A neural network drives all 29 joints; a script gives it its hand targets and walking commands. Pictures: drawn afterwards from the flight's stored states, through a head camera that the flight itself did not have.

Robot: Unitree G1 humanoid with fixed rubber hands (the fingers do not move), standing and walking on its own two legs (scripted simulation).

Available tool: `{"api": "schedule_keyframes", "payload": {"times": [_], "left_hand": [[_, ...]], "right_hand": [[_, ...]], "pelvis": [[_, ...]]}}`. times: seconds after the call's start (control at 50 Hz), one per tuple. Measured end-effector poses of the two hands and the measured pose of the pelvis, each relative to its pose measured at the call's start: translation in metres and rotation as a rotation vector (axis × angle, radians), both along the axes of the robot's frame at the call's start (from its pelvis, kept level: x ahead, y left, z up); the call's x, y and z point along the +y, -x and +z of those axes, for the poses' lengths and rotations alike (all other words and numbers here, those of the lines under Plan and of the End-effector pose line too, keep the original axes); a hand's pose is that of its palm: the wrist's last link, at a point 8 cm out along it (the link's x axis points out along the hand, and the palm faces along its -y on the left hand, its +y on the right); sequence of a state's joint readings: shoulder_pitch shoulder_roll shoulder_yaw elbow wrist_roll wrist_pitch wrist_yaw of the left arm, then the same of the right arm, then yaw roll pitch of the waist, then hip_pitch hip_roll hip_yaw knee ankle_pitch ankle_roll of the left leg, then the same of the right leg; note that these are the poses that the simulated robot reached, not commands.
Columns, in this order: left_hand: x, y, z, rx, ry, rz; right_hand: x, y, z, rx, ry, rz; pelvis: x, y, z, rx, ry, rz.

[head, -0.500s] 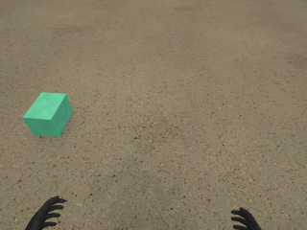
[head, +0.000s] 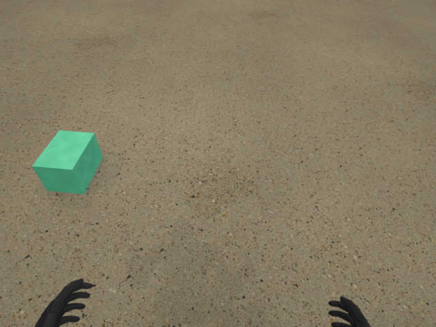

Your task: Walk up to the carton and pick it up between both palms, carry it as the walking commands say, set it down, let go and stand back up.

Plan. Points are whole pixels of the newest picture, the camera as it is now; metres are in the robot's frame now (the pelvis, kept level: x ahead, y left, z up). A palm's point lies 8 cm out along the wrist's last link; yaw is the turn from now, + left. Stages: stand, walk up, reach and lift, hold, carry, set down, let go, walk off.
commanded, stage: walk up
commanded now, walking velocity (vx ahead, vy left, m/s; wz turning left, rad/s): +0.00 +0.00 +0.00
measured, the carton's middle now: (71, 161) +1.11 +0.82 -0.65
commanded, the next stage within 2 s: none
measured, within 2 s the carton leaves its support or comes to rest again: neither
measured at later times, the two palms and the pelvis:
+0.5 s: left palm out of the picture +0.15 +0.43 -0.04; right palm (338, 321) +0.19 -0.22 -0.06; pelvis +0.04 +0.08 +0.00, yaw +9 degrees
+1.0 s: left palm out of the picture +0.18 +0.49 -0.05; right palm (278, 245) +0.34 -0.14 -0.07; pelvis +0.16 +0.14 +0.00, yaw +20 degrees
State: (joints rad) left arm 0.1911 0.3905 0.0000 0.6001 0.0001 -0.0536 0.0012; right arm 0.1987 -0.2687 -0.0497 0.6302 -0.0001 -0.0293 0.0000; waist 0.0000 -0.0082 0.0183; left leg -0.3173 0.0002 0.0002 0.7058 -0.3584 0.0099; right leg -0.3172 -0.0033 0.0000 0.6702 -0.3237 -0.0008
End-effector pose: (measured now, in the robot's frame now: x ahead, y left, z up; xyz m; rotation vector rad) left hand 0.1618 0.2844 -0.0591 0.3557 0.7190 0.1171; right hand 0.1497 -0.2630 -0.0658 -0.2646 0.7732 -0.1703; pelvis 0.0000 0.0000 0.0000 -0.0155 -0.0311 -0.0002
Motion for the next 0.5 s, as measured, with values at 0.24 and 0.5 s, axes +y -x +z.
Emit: {"api": "schedule_keyframes", "payload": {"times": [0.24, 0.5], "left_hand": [[0.047, 0.039, 0.007, 0.043, -0.09, 0.051], [0.145, 0.016, 0.018, 0.026, -0.157, 0.119]], "right_hand": [[0.001, -0.018, 0.008, 0.033, 0.0, 0.106], [0.038, -0.037, 0.003, 0.157, 0.083, 0.146]], "pelvis": [[0.013, -0.007, 0.003, 0.007, 0.004, 0.054], [0.078, -0.044, -0.002, 0.008, 0.008, 0.157]]}}
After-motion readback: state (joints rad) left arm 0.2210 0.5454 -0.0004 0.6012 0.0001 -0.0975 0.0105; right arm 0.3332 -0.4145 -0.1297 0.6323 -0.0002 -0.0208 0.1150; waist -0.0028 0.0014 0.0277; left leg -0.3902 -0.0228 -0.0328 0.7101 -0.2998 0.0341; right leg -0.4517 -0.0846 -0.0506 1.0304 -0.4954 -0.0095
